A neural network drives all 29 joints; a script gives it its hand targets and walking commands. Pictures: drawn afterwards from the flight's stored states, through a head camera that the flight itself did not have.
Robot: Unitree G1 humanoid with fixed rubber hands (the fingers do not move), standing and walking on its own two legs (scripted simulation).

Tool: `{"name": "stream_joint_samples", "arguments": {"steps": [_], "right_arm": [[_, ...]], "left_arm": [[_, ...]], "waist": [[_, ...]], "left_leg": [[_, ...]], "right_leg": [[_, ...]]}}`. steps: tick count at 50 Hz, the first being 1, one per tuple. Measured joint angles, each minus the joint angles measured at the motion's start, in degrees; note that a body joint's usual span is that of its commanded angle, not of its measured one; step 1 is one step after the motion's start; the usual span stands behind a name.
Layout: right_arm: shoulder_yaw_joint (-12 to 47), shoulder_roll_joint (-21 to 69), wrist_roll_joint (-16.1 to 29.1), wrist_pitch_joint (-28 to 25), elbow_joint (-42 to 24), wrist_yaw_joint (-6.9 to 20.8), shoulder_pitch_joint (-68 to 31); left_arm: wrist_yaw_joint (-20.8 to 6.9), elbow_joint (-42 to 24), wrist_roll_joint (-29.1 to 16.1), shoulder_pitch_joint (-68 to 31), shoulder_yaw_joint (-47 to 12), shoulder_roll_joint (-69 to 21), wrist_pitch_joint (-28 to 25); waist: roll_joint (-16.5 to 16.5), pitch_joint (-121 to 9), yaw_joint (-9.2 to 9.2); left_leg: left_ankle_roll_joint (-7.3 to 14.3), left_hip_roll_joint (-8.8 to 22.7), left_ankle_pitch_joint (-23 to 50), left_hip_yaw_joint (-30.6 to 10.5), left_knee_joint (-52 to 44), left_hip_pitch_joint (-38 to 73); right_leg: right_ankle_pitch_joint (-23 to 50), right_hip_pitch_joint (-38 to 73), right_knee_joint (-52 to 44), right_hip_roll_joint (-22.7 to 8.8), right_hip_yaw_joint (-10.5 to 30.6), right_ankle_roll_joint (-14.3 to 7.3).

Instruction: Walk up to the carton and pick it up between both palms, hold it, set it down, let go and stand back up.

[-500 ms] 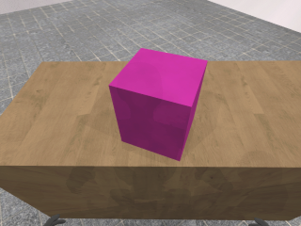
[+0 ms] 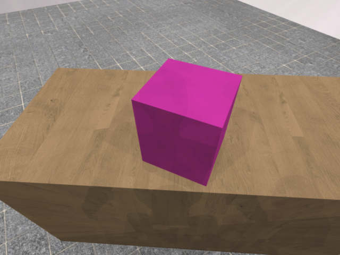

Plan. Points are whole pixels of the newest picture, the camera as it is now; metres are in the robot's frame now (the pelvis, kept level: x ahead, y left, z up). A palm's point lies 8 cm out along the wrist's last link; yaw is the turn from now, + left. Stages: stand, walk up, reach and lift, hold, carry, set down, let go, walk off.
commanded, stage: walk up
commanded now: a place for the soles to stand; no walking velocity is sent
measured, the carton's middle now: (187, 122) +0.47 -0.03 +0.05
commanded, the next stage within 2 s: reach and lift in 1.00 s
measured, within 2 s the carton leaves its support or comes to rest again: neither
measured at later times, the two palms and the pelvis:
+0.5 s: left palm out of the picture +0.10 +0.30 -0.11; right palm out of the picture +0.14 -0.30 -0.11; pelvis +0.02 +0.00 +0.00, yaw +2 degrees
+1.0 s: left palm out of the picture +0.11 +0.29 -0.11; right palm out of the picture +0.12 -0.31 -0.11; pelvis +0.02 -0.01 +0.00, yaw +3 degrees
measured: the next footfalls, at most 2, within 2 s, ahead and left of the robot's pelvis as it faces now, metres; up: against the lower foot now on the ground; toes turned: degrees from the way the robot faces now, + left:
none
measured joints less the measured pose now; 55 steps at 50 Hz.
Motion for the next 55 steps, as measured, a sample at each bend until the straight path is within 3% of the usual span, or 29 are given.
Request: {"name": "stream_joint_samples", "arguments": {"steps": [35, 52, 53, 55], "right_arm": [[0.43, 0.15, -0.14, 0.73, 0.67, -1.4, -3.51], [0.57, 0.67, -0.41, 0.8, 1.42, -1.62, -2.26], [0.0, 0.88, -1.31, 0.16, 1.86, -1.5, -2.64], [-3.9, 2.35, -5.3, -3.46, 3.68, -0.32, -5.95]], "left_arm": [[0.35, 2.68, 0.25, 0.03, 1.03, -0.89, 0.46], [0.56, 1.71, 0.17, -1.0, 1.61, -0.73, 1.2], [0.66, 0.58, 0.17, -0.64, 1.8, -0.74, 2.38], [1.68, -6.96, 0.89, 0.82, 2.87, -0.62, 9.99]], "waist": [[1.57, 0.14, 0.51], [-0.07, 0.38, 0.16], [-0.12, 0.27, 0.32], [-0.41, 0.76, 0.98]], "left_leg": [[-0.41, -0.03, -2.07, -1.73, 0.3, 1.75], [-0.73, 0.06, -1.87, -1.74, 0.32, 1.76], [-0.69, 0.25, -2.03, -1.38, 0.6, 1.45], [-0.94, 1.6, -3.6, 1.18, 3.76, -0.43]], "right_leg": [[-3.42, 2.67, 0.93, -0.41, -2.06, -0.01], [-3.77, 2.55, 1.67, -0.53, -2.23, -0.21], [-3.86, 2.16, 1.93, -0.4, -1.98, -0.26], [-4.74, -0.59, 5.1, 0.47, -0.03, -0.62]]}}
